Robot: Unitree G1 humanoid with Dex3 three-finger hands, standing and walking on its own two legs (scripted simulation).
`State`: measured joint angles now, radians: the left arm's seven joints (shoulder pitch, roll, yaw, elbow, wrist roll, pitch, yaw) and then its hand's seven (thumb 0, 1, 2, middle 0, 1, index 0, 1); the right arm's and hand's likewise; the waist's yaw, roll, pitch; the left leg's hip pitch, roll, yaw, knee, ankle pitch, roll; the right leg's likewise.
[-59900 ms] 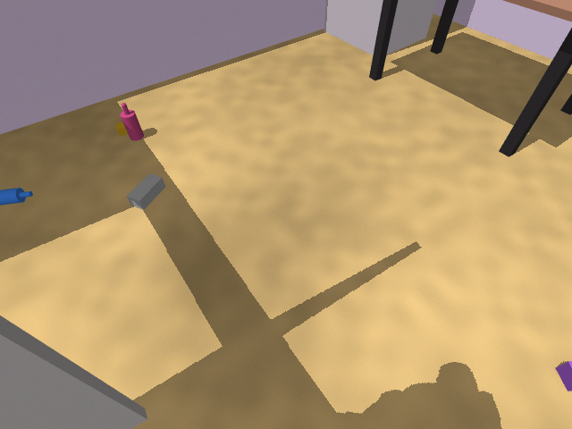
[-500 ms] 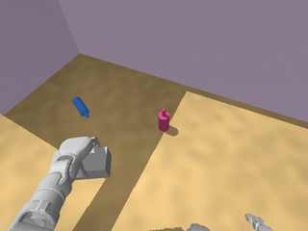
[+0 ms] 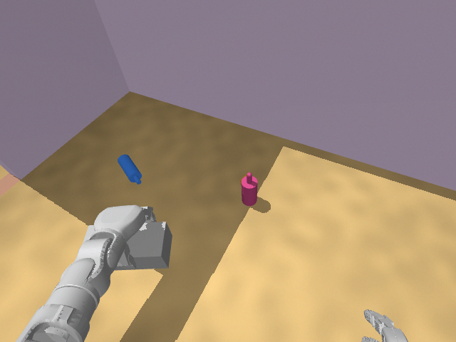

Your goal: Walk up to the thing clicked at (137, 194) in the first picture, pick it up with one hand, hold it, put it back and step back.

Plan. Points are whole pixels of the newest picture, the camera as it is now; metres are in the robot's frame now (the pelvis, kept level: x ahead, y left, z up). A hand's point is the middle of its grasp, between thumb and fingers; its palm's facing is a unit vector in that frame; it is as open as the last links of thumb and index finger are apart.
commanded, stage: hold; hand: left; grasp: from above
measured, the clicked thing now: (128, 246) +0.32 +0.25 -0.08
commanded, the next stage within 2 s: crouch in 1.16 s
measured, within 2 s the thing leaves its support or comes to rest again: neither
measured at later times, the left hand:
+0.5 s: hand (132, 249) +0.28 +0.21 -0.02, palm faces -0.44 -0.05 -0.90, open 10.4 cm
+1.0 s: hand (132, 250) +0.28 +0.21 -0.01, palm faces -0.44 -0.06 -0.90, open 10.4 cm
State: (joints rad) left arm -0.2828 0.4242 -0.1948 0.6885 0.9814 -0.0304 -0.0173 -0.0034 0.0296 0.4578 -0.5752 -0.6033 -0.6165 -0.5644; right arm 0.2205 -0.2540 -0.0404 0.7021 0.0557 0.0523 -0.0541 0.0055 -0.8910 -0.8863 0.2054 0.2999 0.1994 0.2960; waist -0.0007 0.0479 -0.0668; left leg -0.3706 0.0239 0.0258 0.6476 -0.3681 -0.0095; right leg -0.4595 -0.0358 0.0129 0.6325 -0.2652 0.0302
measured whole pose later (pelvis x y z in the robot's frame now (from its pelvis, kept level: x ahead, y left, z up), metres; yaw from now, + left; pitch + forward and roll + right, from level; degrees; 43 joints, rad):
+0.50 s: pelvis -0.02 -0.01 +0.01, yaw +0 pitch +2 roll +1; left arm -0.25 0.41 -0.21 0.63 0.97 -0.02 -0.05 0.00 0.02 0.47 -0.57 -0.63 -0.61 -0.59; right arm 0.19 -0.26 -0.03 0.69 0.06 0.07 -0.07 0.01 -0.90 -0.89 0.20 0.30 0.20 0.30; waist 0.01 0.05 -0.03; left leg -0.28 0.03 0.03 0.55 -0.30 -0.02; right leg -0.38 -0.03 0.02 0.56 -0.21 0.02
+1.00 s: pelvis -0.02 -0.01 +0.01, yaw -1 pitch +0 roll +1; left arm -0.25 0.41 -0.22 0.60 0.96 -0.02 -0.07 0.00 0.02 0.48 -0.56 -0.65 -0.60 -0.61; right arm 0.16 -0.25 -0.01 0.68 0.06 0.07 -0.07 0.01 -0.90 -0.89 0.20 0.30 0.20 0.30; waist 0.02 0.05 -0.01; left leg -0.22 0.02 0.04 0.49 -0.27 -0.02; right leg -0.33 -0.03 0.02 0.51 -0.18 0.02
